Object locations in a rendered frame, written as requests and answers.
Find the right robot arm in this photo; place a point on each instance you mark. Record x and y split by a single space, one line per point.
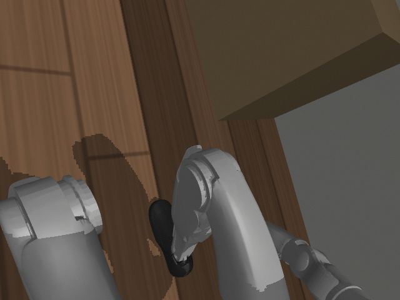
323 280

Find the right robot hand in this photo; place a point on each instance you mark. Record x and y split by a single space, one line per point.
279 236

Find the right robot foot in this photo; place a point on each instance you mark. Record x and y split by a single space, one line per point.
162 227

